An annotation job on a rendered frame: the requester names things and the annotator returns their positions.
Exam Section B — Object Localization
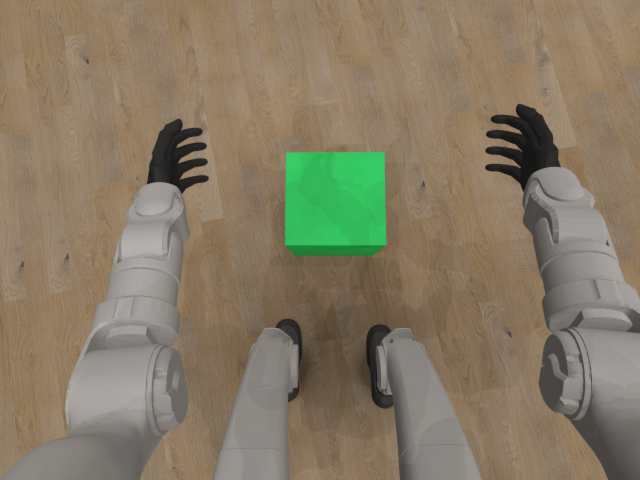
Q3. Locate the left robot foot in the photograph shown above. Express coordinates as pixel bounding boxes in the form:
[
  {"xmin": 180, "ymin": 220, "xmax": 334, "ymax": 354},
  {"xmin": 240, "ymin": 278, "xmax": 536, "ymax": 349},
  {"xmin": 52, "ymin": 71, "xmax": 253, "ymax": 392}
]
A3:
[{"xmin": 276, "ymin": 319, "xmax": 302, "ymax": 402}]

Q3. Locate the right robot hand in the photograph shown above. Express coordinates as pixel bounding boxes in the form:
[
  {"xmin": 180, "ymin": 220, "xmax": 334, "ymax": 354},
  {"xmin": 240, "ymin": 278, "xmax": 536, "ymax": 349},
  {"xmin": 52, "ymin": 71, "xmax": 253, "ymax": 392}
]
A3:
[{"xmin": 485, "ymin": 104, "xmax": 561, "ymax": 192}]

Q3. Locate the left robot hand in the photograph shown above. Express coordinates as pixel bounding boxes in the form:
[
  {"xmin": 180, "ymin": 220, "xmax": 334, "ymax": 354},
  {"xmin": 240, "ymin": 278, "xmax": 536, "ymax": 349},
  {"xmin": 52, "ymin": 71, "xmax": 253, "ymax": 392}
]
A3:
[{"xmin": 147, "ymin": 119, "xmax": 209, "ymax": 193}]

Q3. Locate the right robot foot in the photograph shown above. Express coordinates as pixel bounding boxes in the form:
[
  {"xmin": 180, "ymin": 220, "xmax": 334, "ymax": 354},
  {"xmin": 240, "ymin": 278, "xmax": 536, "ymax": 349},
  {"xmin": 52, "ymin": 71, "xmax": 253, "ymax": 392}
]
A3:
[{"xmin": 366, "ymin": 324, "xmax": 394, "ymax": 409}]

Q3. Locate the robot right forearm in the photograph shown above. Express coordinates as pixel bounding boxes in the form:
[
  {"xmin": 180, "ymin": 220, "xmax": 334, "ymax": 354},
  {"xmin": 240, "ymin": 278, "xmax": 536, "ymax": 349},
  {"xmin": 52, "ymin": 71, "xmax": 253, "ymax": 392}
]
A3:
[{"xmin": 522, "ymin": 167, "xmax": 640, "ymax": 333}]

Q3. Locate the robot left forearm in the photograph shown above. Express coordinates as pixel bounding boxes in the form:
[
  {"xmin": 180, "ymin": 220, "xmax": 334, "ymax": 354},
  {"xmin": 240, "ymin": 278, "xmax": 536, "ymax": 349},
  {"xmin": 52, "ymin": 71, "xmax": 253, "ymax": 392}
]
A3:
[{"xmin": 65, "ymin": 182, "xmax": 190, "ymax": 431}]

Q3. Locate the carton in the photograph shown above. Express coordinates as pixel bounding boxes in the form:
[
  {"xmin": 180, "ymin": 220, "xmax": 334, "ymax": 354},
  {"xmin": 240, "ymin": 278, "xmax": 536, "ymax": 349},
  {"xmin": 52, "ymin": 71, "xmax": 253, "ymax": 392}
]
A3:
[{"xmin": 285, "ymin": 152, "xmax": 386, "ymax": 256}]

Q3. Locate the robot foot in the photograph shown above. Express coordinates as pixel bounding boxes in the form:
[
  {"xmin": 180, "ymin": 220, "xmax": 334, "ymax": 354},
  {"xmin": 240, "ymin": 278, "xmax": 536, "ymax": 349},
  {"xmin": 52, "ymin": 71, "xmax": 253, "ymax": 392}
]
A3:
[
  {"xmin": 366, "ymin": 324, "xmax": 394, "ymax": 409},
  {"xmin": 276, "ymin": 319, "xmax": 302, "ymax": 402}
]

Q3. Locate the robot left upper arm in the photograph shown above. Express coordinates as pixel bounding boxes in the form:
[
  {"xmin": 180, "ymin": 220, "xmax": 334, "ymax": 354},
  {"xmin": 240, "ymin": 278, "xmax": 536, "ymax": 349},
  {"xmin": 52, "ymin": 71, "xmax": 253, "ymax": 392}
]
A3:
[{"xmin": 0, "ymin": 344, "xmax": 189, "ymax": 480}]

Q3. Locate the robot right upper arm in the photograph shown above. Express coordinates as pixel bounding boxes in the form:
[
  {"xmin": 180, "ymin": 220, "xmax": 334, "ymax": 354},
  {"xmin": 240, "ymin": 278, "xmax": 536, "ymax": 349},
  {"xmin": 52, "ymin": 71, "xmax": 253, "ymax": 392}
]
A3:
[{"xmin": 539, "ymin": 327, "xmax": 640, "ymax": 480}]

